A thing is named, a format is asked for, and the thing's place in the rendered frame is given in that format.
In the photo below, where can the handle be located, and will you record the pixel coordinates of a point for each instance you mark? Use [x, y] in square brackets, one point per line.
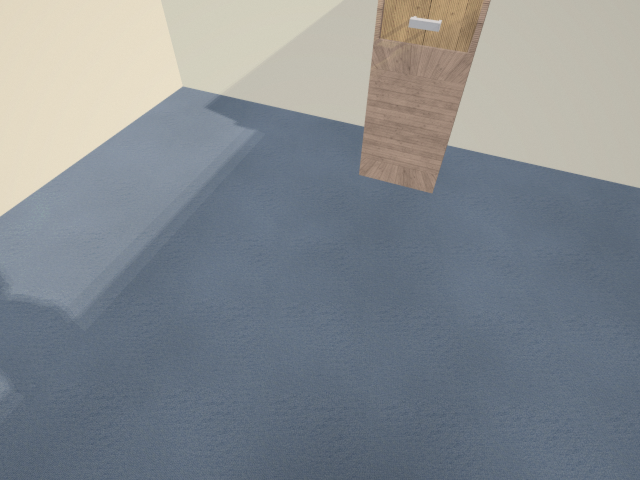
[425, 24]

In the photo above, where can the cabinet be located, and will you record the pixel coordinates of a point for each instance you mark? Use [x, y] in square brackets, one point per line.
[413, 97]

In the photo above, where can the drawer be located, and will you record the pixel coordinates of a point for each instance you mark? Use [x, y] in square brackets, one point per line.
[459, 21]

